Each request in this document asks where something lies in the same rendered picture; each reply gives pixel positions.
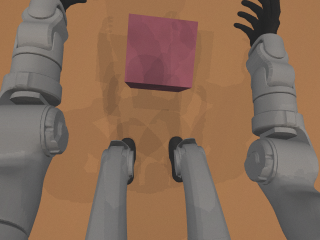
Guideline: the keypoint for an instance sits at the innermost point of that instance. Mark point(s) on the robot left shin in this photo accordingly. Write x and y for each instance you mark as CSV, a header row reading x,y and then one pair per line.
x,y
113,143

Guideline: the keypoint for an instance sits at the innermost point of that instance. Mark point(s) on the left robot hand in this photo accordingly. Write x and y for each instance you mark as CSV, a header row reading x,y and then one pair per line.
x,y
67,3

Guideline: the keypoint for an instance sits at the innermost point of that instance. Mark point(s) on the right robot hand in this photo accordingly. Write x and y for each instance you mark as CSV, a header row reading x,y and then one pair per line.
x,y
267,22

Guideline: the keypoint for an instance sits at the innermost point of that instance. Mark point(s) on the carton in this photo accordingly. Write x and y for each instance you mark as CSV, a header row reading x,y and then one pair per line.
x,y
160,53

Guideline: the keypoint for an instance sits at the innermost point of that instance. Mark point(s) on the robot right thigh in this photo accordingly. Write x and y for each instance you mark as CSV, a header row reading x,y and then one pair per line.
x,y
204,214

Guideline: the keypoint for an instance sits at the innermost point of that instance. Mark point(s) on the left robot upper arm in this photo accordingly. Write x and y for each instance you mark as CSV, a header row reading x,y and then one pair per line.
x,y
30,136

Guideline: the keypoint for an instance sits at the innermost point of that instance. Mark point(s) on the left robot forearm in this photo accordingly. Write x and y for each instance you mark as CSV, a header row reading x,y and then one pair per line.
x,y
37,57

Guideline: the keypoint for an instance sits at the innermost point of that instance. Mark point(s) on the right robot upper arm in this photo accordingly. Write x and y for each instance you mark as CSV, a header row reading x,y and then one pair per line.
x,y
286,171

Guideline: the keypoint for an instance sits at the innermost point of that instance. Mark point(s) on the right robot forearm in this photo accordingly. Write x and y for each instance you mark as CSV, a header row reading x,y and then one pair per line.
x,y
274,93

